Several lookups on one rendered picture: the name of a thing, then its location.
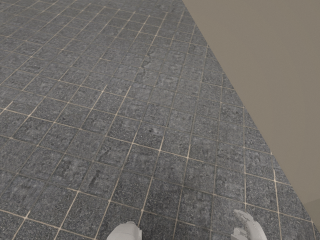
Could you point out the robot left thigh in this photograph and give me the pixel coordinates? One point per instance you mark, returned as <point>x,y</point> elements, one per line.
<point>126,231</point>

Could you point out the robot right hand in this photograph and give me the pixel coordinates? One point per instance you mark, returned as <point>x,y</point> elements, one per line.
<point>253,229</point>

